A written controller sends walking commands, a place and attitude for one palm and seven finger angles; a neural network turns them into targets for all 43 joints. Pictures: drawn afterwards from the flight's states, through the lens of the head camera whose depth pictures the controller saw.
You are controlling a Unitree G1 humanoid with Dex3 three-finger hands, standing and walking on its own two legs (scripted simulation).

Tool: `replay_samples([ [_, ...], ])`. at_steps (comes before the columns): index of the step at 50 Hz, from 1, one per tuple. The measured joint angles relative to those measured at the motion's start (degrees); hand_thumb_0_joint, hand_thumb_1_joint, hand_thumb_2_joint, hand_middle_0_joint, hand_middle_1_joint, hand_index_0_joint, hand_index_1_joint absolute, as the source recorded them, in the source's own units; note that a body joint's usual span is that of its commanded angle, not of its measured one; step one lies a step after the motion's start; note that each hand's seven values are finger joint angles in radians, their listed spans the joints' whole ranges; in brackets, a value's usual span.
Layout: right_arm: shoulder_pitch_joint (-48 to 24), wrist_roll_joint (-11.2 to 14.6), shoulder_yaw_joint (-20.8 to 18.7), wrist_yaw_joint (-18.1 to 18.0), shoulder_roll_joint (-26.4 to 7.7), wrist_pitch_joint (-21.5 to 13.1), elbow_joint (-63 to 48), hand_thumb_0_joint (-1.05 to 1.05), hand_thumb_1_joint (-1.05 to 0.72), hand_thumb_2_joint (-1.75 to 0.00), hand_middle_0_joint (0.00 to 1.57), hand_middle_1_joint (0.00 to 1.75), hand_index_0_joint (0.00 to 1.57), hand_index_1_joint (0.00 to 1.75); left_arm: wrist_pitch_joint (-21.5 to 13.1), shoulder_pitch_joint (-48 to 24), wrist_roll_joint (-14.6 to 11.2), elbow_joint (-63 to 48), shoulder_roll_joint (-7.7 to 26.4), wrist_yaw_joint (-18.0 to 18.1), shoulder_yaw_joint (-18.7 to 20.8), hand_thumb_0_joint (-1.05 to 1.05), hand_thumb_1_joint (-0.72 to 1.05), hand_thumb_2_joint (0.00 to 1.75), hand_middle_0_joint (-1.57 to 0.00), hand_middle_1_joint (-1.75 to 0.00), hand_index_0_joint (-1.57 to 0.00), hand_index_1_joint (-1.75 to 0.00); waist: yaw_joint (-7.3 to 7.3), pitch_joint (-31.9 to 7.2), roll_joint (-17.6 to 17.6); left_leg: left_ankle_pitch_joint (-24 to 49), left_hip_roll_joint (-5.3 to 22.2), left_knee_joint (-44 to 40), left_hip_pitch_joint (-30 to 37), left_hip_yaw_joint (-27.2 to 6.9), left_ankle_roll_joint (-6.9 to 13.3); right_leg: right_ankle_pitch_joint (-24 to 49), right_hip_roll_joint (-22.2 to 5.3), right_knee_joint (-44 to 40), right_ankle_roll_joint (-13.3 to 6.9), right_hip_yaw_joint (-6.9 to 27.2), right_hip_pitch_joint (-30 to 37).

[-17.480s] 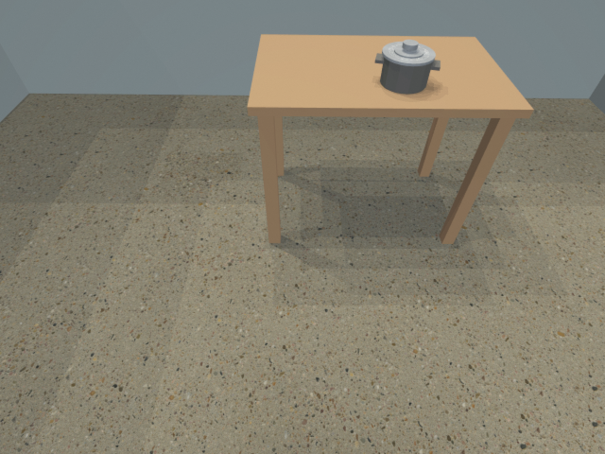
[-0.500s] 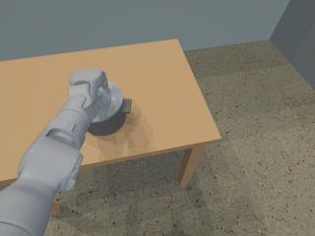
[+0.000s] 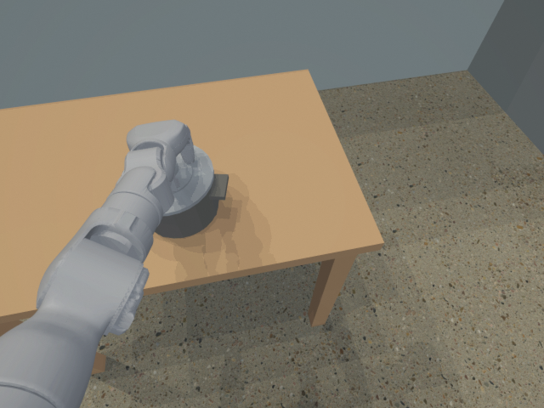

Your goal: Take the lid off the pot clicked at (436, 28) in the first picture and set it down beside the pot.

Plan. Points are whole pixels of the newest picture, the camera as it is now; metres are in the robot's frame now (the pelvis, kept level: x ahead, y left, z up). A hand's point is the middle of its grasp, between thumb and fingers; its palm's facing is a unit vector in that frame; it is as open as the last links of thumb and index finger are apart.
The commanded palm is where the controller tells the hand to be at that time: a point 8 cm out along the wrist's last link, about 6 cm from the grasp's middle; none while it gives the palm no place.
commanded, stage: close the fingers and squeeze the knob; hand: left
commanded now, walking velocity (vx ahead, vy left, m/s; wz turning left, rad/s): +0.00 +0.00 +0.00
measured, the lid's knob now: (163, 167) +0.50 +0.16 +0.03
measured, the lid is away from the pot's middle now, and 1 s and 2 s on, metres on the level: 0.00 0.00 0.01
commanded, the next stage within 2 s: lift the lid straight up in 0.58 s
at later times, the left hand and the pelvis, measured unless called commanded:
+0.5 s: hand (169, 172) +0.48 +0.15 +0.05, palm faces -0.36 -0.07 -0.93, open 6.7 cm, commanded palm +0.48 +0.15 +0.10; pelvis +0.00 +0.00 +0.00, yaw +0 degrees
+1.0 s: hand (168, 173) +0.47 +0.15 +0.05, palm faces -0.36 -0.09 -0.93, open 4.7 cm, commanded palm +0.48 +0.15 +0.13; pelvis -0.01 +0.00 +0.00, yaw -1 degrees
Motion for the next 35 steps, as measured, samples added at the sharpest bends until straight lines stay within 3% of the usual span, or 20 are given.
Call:
replay_samples([
  [17, -0.25, 0.25, 0.3, -0.39, -0.11, 0.17, -0.25, 0.0, -0.91, -0.9, 0.21, 0.3, 0.2, 0.3, 0.64, 0.38, 0.4, -0.18, -0.03, 0.47, 0.44, 0.01, 0.19, 0.97, -0.51, -0.93, -0.68, -1.03, -0.22, 0.32, -0.36, 0.17, 0.19, -0.24, 0.47, 0.05, -0.1, 0.27, 0.21, -0.36, -0.13, 0.05, 0.48],
  [35, 1.01, 0.38, 0.5, -1.16, -0.33, -0.85, -0.72, 0.0, -0.91, -0.9, 0.21, 0.3, 0.2, 0.3, -0.91, 0.73, 0.85, 0.47, 1.44, 0.12, 1.9, -0.01, 0.24, 0.97, -0.45, -0.97, -0.9, -1.12, -1.11, 0.53, -0.41, 0.52, 0.32, -0.21, 0.27, 0.64, 0.0, 0.95, 0.39, -0.51, -0.05, 0.64, 0.13],
])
